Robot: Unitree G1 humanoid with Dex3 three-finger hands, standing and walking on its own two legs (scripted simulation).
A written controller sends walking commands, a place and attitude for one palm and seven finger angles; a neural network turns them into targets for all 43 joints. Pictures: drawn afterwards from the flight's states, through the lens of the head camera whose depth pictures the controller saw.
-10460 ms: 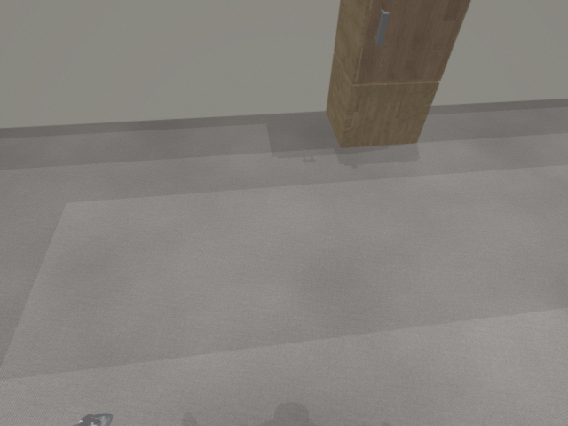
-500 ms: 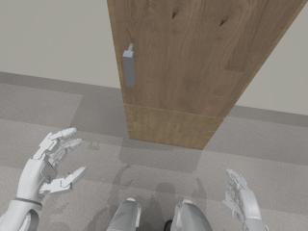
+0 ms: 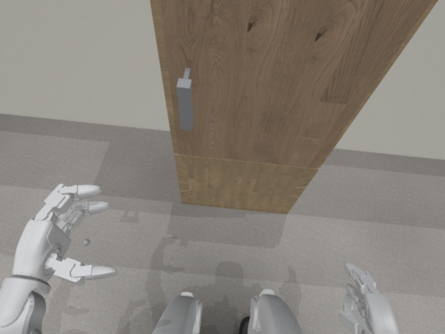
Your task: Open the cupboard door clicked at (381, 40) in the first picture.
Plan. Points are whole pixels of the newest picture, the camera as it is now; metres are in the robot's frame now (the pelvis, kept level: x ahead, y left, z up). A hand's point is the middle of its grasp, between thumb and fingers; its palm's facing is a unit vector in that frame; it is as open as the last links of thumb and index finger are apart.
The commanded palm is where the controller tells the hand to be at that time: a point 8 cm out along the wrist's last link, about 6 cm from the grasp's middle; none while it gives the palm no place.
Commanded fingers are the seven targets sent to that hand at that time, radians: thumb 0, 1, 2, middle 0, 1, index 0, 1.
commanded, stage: raise the hand with hooked fingers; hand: left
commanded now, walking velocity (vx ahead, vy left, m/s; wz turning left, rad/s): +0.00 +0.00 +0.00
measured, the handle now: (187, 99) +0.58 +0.12 +0.02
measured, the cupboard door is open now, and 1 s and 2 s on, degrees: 0 0 0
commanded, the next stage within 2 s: move the hooked fingers beside the handle in 0.98 s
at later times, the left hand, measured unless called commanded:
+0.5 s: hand (67, 216) +0.29 +0.27 +0.04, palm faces -0.03 -1.00 -0.06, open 14.0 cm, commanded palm +0.27 +0.32 +0.04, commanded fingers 0.00 -0.50 0.30 -0.30 -1.20 -0.30 -1.20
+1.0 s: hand (76, 216) +0.29 +0.26 +0.04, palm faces -0.03 -1.00 -0.05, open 14.0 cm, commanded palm +0.27 +0.31 +0.04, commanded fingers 0.00 -0.50 0.30 -0.30 -1.20 -0.30 -1.20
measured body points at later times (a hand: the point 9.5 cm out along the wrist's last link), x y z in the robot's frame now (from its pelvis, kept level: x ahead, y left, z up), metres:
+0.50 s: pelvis +0.01 +0.00 +0.00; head +0.11 +0.03 +0.44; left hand +0.28 +0.33 +0.04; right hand +0.18 -0.25 -0.08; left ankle +0.01 +0.08 -0.63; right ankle +0.06 -0.12 -0.63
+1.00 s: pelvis +0.01 -0.01 +0.00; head +0.11 +0.01 +0.44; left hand +0.29 +0.31 +0.04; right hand +0.18 -0.26 -0.08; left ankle +0.01 +0.08 -0.63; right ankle +0.06 -0.12 -0.63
